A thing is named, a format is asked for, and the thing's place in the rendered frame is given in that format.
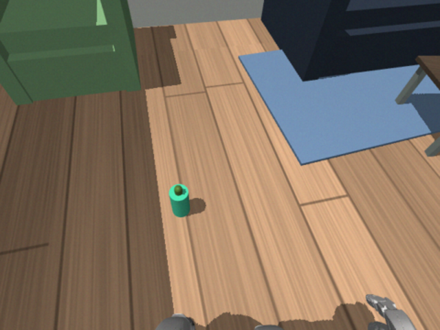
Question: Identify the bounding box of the bottle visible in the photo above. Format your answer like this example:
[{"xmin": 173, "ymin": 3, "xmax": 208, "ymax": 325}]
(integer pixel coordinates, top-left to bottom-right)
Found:
[{"xmin": 169, "ymin": 184, "xmax": 190, "ymax": 217}]

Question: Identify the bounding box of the sofa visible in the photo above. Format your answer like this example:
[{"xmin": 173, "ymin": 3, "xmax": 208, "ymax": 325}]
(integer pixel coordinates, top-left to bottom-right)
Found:
[{"xmin": 261, "ymin": 0, "xmax": 440, "ymax": 81}]

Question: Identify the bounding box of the armchair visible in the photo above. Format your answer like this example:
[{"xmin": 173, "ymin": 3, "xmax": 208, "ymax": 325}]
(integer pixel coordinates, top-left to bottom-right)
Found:
[{"xmin": 0, "ymin": 0, "xmax": 141, "ymax": 105}]

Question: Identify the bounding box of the right robot hand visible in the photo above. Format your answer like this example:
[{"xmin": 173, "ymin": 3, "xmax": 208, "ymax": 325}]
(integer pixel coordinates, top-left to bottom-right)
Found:
[{"xmin": 366, "ymin": 294, "xmax": 416, "ymax": 330}]

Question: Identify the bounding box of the coffee table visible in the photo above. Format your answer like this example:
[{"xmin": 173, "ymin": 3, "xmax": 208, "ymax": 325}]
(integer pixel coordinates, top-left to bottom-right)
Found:
[{"xmin": 395, "ymin": 56, "xmax": 440, "ymax": 157}]

